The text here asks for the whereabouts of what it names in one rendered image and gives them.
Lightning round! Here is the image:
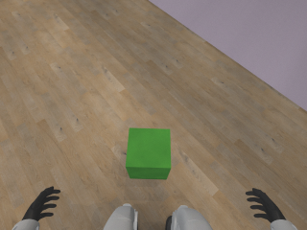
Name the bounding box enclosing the left robot forearm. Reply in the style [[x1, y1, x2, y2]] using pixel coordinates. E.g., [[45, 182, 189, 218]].
[[12, 218, 40, 230]]

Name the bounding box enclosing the robot right thigh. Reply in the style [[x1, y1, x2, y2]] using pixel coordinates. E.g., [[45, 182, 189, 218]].
[[172, 207, 213, 230]]

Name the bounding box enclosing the right robot forearm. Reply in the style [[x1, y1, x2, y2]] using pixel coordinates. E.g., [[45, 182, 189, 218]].
[[270, 219, 297, 230]]

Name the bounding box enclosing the robot left hand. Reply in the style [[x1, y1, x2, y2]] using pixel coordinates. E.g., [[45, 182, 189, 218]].
[[22, 186, 60, 221]]

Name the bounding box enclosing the robot right hand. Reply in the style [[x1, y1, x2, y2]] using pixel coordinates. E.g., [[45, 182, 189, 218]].
[[246, 188, 286, 223]]

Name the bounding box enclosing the carton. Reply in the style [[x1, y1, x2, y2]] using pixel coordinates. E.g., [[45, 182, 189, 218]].
[[126, 127, 172, 180]]

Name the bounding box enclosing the robot left thigh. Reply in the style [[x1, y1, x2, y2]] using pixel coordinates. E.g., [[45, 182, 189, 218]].
[[103, 206, 138, 230]]

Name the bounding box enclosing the robot thigh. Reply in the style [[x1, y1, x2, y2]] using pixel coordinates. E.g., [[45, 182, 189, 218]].
[[103, 206, 138, 230], [172, 207, 213, 230]]

